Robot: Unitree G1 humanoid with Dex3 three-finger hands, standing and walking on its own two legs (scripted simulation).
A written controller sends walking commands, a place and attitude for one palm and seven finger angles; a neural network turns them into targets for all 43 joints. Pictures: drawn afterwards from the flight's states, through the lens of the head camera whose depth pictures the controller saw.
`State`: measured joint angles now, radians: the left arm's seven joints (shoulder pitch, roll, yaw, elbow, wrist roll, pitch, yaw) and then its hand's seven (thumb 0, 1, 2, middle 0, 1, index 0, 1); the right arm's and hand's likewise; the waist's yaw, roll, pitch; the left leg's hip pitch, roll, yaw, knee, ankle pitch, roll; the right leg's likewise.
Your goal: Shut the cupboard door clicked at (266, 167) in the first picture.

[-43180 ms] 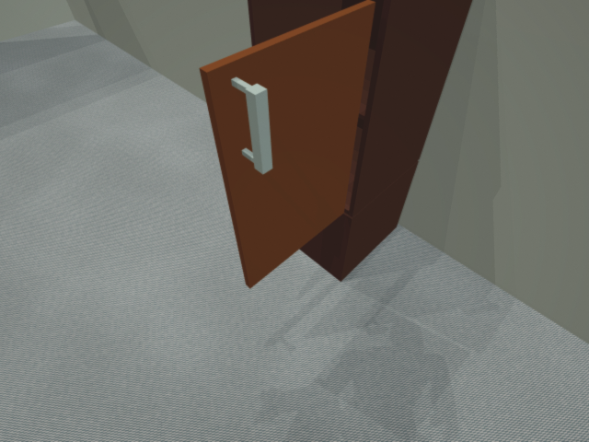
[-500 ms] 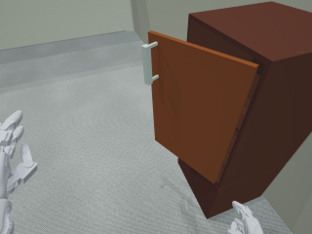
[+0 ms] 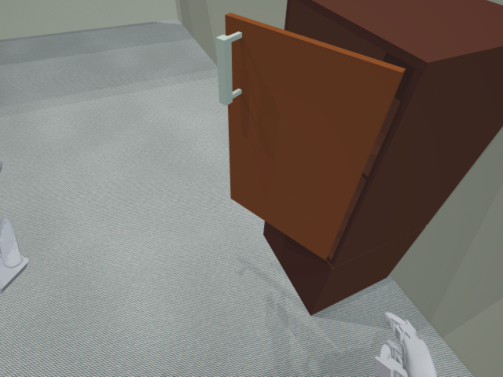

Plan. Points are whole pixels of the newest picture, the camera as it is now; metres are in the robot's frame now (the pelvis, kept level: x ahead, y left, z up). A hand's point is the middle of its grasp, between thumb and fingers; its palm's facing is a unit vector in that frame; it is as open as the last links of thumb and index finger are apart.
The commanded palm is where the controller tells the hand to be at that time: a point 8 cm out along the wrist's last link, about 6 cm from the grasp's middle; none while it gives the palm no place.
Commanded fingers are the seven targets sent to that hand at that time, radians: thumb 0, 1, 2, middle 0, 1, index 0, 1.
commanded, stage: step back with the hand held close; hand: left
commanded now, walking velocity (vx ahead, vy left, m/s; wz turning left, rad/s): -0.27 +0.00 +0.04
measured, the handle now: (231, 69) +0.70 +0.09 +0.16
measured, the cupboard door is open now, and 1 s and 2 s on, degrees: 26 26 26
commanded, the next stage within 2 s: stop stepping back and stand still in 0.62 s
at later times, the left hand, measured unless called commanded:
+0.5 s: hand out of the picture +0.09 +0.27 +0.18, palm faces +0.58 -0.67 -0.46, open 7.4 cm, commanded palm +0.02 +0.30 +0.19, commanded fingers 0.00 0.90 0.90 -0.20 -0.30 -0.20 -0.30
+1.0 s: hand out of the picture -0.09 +0.29 +0.19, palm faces +0.70 -0.64 -0.33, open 7.4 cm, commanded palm -0.12 +0.31 +0.19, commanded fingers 0.00 0.90 0.90 -0.20 -0.30 -0.20 -0.30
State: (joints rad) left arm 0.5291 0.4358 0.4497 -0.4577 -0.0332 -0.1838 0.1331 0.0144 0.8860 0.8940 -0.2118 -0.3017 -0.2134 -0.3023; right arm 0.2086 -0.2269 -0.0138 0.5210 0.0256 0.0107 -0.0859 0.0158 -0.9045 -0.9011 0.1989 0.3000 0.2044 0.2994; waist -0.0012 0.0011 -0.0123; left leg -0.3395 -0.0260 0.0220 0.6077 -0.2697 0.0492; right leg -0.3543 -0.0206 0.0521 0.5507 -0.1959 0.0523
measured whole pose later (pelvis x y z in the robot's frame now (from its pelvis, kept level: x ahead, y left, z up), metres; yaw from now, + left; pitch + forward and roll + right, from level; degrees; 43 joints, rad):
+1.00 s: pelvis -0.21 -0.01 +0.00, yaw +8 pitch -2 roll +1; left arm 0.48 0.36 0.43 -0.48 -0.04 -0.22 0.17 0.01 0.88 0.89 -0.21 -0.30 -0.21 -0.30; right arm 0.28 -0.20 0.01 0.70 0.01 -0.10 -0.06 0.02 -0.90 -0.90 0.20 0.30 0.21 0.30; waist 0.11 -0.04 -0.06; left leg -0.54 0.02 0.06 1.04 -0.37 -0.02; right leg -0.28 -0.02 0.05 0.67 -0.36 0.00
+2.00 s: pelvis -0.22 +0.02 +0.01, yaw -2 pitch +1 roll +0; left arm 0.55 0.41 0.40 -0.47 -0.04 -0.16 0.16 0.01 0.88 0.89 -0.21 -0.30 -0.21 -0.30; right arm 0.20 -0.19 0.03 0.61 0.02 -0.05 -0.07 0.02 -0.90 -0.90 0.20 0.30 0.21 0.30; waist 0.00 0.00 -0.04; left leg -0.32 0.05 0.10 0.53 -0.24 0.01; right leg -0.16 0.03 -0.02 0.49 -0.35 -0.03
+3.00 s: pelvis -0.24 +0.04 +0.01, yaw -1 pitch -2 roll +0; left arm 0.33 0.09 0.00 1.15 0.02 0.00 0.04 0.00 0.91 0.89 -0.20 -0.30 -0.20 -0.30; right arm 0.31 -0.13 -0.01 1.13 -0.01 0.01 -0.04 0.01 -0.91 -0.90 0.20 0.30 0.20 0.30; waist -0.01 0.00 0.00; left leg -0.23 0.01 0.10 0.40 -0.14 0.04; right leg -0.10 -0.01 -0.03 0.42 -0.28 -0.01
